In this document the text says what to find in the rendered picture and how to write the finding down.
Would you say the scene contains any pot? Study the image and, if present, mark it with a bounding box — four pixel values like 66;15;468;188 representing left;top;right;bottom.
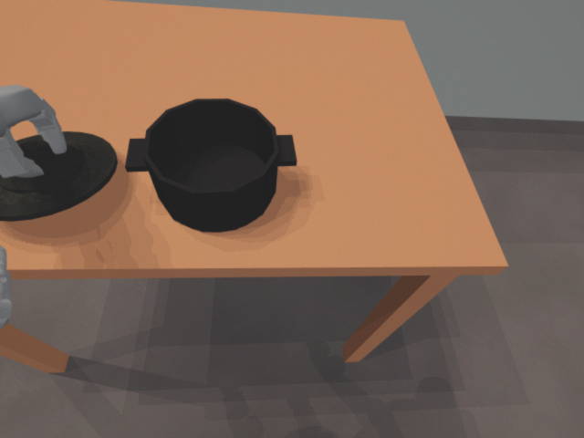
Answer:
125;99;297;233

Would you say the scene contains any lid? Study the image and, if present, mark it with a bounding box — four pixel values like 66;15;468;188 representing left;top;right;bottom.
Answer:
0;131;118;222

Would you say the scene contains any left robot hand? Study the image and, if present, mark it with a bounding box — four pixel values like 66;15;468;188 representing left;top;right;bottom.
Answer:
0;85;67;178

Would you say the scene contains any knob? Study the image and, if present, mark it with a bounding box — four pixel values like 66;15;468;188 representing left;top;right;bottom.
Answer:
19;141;55;167

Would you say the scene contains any table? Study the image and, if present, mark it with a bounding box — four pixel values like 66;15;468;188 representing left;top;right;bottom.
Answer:
0;0;508;373

